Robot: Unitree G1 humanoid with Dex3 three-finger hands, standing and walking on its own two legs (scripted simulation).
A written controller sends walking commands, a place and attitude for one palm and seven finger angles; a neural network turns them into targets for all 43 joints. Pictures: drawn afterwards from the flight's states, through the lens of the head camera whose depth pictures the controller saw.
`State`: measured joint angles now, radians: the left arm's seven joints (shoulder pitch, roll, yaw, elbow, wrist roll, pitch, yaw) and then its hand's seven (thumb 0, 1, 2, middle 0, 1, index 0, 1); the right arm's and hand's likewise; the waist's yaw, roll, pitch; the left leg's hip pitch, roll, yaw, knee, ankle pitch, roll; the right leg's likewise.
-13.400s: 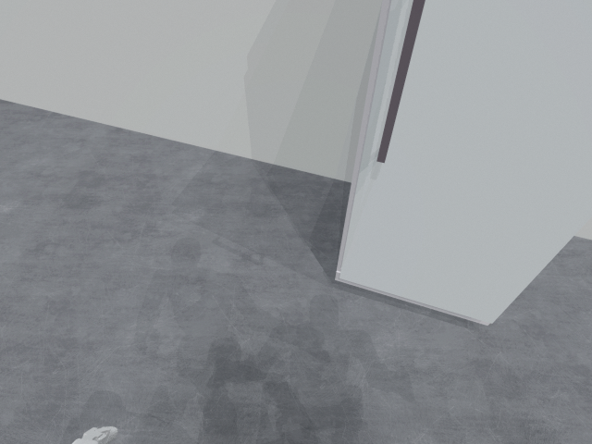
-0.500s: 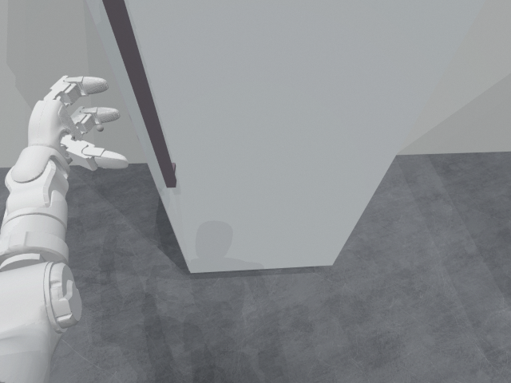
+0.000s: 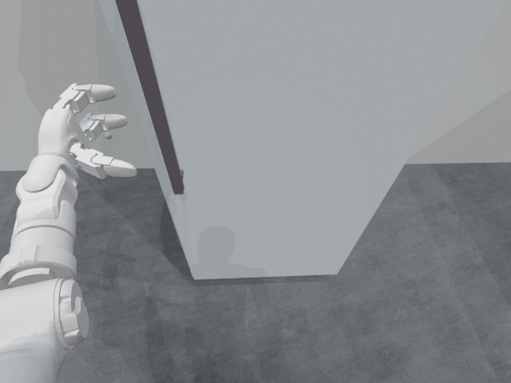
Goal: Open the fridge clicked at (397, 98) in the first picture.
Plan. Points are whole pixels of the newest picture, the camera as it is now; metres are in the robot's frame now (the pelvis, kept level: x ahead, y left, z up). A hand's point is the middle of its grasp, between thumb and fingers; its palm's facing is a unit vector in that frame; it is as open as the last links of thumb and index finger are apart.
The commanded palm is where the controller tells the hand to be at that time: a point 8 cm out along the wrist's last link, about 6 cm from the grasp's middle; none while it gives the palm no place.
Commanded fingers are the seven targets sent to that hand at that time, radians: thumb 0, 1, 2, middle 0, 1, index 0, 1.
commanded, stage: move the hooked fingers beside the handle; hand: left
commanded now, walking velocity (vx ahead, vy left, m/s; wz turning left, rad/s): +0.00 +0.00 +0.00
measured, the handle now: (157, 99) +0.51 +0.16 +0.16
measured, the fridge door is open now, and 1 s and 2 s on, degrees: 0 0 0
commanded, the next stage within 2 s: feel for the door with the fingertips in 0.36 s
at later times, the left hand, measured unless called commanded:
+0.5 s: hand (113, 137) +0.44 +0.22 +0.15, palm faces +0.06 -1.00 -0.01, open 14.0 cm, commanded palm +0.42 +0.26 +0.14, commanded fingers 0.00 -0.50 0.30 -0.30 -1.20 -0.30 -1.20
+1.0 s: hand (135, 133) +0.45 +0.19 +0.15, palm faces +0.06 -1.00 +0.00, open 14.0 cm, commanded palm +0.42 +0.24 +0.14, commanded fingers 0.00 -0.50 0.30 -0.30 -1.20 -0.30 -1.20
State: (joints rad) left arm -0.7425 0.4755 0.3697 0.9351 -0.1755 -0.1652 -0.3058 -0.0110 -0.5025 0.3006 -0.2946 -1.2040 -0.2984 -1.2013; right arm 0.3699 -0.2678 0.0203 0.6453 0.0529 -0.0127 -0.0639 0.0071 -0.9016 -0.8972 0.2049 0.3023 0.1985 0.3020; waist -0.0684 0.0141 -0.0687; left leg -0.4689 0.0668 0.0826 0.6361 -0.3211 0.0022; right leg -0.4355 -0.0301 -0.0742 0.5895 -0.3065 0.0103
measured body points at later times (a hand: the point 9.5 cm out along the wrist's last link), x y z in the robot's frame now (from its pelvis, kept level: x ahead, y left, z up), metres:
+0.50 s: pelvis -0.01 -0.01 +0.00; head +0.03 -0.01 +0.45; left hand +0.43 +0.27 +0.15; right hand +0.04 -0.27 -0.12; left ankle -0.01 +0.11 -0.73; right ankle -0.01 -0.13 -0.73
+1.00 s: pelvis -0.02 -0.01 +0.00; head +0.03 +0.00 +0.45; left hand +0.44 +0.24 +0.15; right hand +0.05 -0.27 -0.12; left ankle -0.01 +0.11 -0.73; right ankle -0.01 -0.13 -0.73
